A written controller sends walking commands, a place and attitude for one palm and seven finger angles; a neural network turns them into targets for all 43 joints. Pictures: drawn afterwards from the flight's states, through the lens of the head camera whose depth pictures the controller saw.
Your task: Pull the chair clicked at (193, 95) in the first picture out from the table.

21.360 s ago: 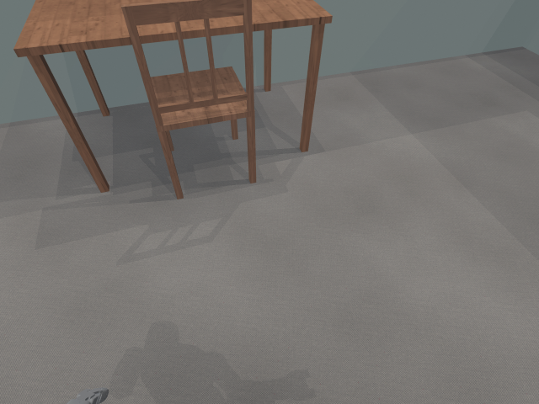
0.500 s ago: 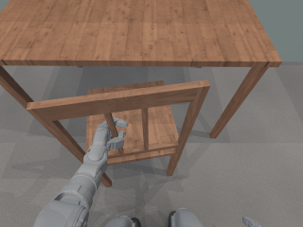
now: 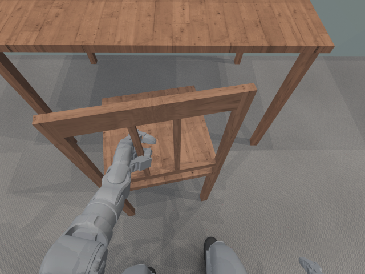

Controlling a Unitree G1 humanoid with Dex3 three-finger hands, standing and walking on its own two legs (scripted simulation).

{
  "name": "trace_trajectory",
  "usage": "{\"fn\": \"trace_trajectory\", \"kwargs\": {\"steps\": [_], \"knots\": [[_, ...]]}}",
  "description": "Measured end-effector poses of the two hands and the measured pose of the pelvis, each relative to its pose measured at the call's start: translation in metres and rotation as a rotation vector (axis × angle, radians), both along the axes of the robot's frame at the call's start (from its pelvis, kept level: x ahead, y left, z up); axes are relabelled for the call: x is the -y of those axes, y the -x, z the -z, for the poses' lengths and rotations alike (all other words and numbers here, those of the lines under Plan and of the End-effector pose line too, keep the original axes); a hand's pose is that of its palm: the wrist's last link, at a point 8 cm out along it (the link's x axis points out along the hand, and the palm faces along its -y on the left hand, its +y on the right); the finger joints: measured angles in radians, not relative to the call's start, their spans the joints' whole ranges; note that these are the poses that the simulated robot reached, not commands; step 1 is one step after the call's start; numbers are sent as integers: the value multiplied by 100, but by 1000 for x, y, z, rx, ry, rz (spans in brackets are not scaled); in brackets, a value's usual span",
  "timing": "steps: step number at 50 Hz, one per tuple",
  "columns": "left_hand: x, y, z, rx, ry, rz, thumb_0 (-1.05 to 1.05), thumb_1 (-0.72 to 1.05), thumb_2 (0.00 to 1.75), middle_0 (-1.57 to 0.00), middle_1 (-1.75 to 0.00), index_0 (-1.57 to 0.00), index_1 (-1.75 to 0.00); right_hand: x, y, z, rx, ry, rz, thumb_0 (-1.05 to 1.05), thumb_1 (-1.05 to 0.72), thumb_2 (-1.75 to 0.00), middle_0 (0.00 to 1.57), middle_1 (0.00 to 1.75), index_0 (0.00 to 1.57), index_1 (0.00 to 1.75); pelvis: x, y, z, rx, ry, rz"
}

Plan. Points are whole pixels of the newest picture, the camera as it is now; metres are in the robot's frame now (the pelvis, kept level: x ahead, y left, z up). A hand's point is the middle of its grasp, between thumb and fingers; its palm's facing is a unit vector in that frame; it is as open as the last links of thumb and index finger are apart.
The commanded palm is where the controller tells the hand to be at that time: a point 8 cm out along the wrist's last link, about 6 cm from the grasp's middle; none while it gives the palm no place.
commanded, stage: step backward, pulling the chair out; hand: left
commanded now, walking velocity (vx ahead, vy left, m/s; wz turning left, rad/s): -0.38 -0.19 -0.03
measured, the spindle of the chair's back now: (140, 153) +0.40 +0.10 -0.08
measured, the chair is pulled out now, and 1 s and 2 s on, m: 0.21 0.43 0.64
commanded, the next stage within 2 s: stop walking, hand still on the chair in 1.32 s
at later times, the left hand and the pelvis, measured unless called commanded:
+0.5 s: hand (139, 202) +0.27 +0.10 -0.06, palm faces -0.12 -0.98 -0.18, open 5.0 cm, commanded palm +0.27 +0.15 -0.06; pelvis -0.10 +0.00 +0.00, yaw -4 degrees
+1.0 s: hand (128, 257) +0.16 +0.11 -0.06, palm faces -0.09 -0.98 -0.15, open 4.9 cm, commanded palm +0.16 +0.16 -0.06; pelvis -0.20 +0.01 +0.01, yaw -1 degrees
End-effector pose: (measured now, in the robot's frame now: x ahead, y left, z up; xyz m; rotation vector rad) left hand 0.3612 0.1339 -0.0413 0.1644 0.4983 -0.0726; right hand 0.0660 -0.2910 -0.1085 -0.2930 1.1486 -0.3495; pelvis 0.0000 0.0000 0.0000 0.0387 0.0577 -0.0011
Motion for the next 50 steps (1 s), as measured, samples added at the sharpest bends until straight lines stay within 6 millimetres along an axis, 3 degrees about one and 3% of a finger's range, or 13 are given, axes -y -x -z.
{"fn": "trace_trajectory", "kwargs": {"steps": [6, 12, 20, 31, 38, 45, 50], "knots": [[-6, 23, 1, 17, -10, 20, 2, 75, 82, -29, -120, -50, -145, -34, 17, 7, 5, -99, -11, 0, -91, -90, 20, 30, 20, 30, -2, 13, -2, 4, 37, 40], [-8, 42, 0, 20, -23, 3, 2, 74, 83, -32, -119, -50, -145, -55, 37, 18, 32, -162, 15, 0, -91, -90, 20, 30, 20, 30, -1, 42, -1, 17, 61, 42], [-13, 79, 1, 37, -26, 32, 1, 74, 82, -32, -121, -49, -145, -54, 74, 11, 64, -100, 28, 0, -91, -90, 20, 30, 20, 30, -15, 76, 3, 27, 46, 58], [-14, 135, 1, 45, -44, -39, 2, 73, 84, -35, -120, -50, -145, -30, 124, 22, 41, -140, 19, 0, -91, -90, 20, 30, 20, 30, 12, 126, 4, 50, 65, 57], [-13, 165, -1, 10, -26, -62, 3, 74, 82, -32, -119, -50, -145, -14, 149, 9, 50, -67, -1, 1, -91, -90, 20, 30, 20, 30, 3, 152, -1, 33, 28, 30], [-22, 193, -1, 10, -9, -3, 2, 75, 81, -28, -124, -50, -145, -30, 172, -4, 51, -19, -44, 0, -91, -90, 20, 30, 20, 30, -14, 183, -2, 24, 21, 11], [-28, 216, -1, 3, -12, -19, 3, 75, 82, -29, -122, -50, -145, -53, 191, 2, 27, -114, -66, 0, -91, -90, 20, 30, 20, 30, -9, 198, -7, 24, 63, 15]]}}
